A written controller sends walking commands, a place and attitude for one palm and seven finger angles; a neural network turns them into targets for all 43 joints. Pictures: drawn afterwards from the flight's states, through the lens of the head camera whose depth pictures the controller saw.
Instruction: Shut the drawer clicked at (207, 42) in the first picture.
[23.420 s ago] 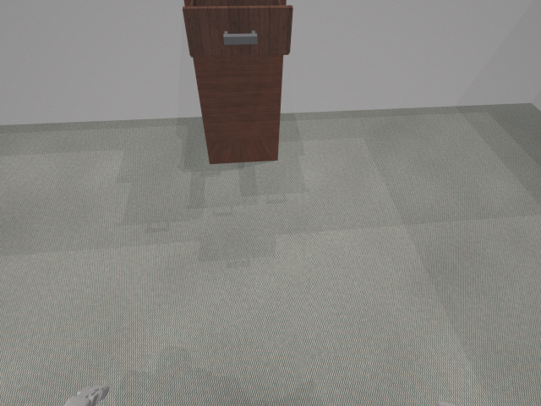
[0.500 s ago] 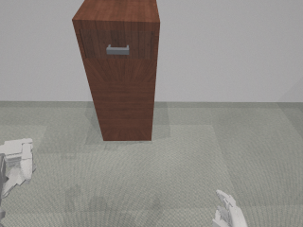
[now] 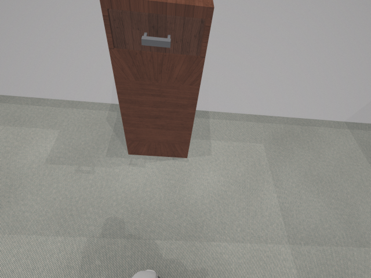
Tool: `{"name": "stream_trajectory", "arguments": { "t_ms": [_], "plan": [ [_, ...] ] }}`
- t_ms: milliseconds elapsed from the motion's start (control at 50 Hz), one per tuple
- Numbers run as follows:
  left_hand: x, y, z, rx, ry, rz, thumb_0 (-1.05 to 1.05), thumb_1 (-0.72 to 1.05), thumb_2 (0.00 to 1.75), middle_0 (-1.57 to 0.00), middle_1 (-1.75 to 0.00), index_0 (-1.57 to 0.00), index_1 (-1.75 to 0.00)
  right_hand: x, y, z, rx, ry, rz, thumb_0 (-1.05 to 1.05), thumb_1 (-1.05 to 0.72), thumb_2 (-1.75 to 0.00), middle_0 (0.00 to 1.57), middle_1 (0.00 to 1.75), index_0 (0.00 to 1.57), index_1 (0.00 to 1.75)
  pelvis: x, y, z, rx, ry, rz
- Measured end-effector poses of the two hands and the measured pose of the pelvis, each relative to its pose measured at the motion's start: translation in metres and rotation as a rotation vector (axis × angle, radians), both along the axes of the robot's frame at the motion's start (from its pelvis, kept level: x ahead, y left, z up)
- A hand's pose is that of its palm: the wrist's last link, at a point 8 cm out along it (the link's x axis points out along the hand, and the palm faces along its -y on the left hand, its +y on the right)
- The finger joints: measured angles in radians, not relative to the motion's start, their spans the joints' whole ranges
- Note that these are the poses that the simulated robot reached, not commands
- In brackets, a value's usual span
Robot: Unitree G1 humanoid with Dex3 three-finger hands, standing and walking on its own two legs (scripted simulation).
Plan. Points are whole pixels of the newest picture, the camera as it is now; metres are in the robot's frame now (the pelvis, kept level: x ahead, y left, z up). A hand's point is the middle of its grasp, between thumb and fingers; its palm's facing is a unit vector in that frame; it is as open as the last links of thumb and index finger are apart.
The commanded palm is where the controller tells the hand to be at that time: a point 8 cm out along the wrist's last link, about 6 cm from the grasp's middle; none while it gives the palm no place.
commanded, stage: let the arm hang, fingers relaxed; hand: left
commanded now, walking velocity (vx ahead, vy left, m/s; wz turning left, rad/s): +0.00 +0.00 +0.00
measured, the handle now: (156, 38) +0.87 +0.15 +0.05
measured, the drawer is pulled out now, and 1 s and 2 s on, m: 0.00 0.00 0.00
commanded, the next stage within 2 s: look to check the result in 0.72 s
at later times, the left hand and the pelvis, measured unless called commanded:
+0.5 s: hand out of the picture +0.04 +0.18 -0.16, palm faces -0.01 -0.96 -0.27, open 7.2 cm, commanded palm none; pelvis +0.02 -0.02 +0.01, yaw -1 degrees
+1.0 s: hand out of the picture +0.08 +0.16 -0.16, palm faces -0.03 -0.97 -0.23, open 7.3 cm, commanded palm none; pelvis +0.05 -0.03 +0.01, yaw -2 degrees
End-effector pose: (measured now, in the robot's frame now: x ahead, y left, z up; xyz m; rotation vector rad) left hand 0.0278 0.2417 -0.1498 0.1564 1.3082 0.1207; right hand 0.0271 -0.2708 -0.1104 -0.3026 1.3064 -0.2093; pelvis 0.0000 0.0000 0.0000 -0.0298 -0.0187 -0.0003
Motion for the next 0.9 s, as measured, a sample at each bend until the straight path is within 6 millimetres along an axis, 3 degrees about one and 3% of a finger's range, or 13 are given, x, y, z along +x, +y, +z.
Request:
{"name": "stream_trajectory", "arguments": {
  "t_ms": [60,140,240,400,640,760,900],
  "plan": [
    [-0.029,0.009,0.005,0.030,0.081,0.023,0.01,0.91,0.90,-0.84,-1.01,-0.83,-1.04,-0.016,0.002,-0.003,0.015,0.070,-0.012,0.01,-0.90,-0.90,0.20,0.30,0.20,0.30,0.001,-0.003,0.004,0.001,0.003,0.006],
    [-0.058,0.019,0.017,0.077,0.173,0.036,0.01,0.91,0.90,-0.68,-0.84,-0.68,-0.86,-0.020,0.007,-0.011,0.055,0.086,-0.038,0.01,-0.90,-0.90,0.20,0.30,0.20,0.30,0.004,-0.006,0.007,0.004,-0.001,-0.001],
    [-0.065,0.023,0.029,0.122,0.214,0.039,0.00,0.91,0.90,-0.49,-0.63,-0.49,-0.63,-0.011,0.015,-0.021,0.108,0.057,-0.051,0.01,-0.90,-0.90,0.20,0.30,0.20,0.30,0.008,-0.009,0.009,0.011,-0.009,-0.012],
    [-0.024,0.007,0.032,0.123,0.130,0.021,0.00,0.91,0.90,-0.27,-0.39,-0.27,-0.38,0.008,0.018,-0.028,0.154,0.023,-0.049,0.01,-0.90,-0.90,0.20,0.30,0.20,0.30,0.016,-0.016,0.010,0.021,-0.014,-0.019],
    [0.049,-0.033,0.023,0.047,-0.001,-0.026,0.00,0.91,0.90,-0.20,-0.31,-0.21,-0.31,0.016,0.001,-0.022,0.122,0.032,-0.073,0.01,-0.90,-0.90,0.20,0.30,0.20,0.30,0.032,-0.028,0.012,0.028,-0.012,-0.026],
    [0.062,-0.042,0.021,0.033,-0.005,-0.034,0.00,0.91,0.90,-0.20,-0.30,-0.21,-0.30,0.017,-0.003,-0.020,0.111,0.047,-0.087,0.01,-0.90,-0.90,0.20,0.30,0.20,0.30,0.037,-0.032,0.012,0.026,-0.009,-0.030],
    [0.058,-0.039,0.020,0.043,0.027,-0.024,0.00,0.91,0.90,-0.20,-0.30,-0.20,-0.30,0.019,0.000,-0.021,0.115,0.062,-0.093,0.01,-0.90,-0.90,0.20,0.30,0.20,0.30,0.043,-0.033,0.013,0.024,-0.007,-0.035]
  ]
}}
